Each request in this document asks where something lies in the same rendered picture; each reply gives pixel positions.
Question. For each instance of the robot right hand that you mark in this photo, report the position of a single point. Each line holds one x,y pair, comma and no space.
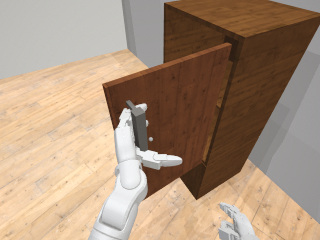
241,225

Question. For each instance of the handle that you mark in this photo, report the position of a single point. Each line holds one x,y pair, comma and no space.
138,117

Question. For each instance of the cupboard door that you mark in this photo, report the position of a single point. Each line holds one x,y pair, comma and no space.
181,97

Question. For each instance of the left robot forearm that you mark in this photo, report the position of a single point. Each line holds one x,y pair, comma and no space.
119,211

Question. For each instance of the robot left hand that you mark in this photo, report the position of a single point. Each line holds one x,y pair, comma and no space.
125,148

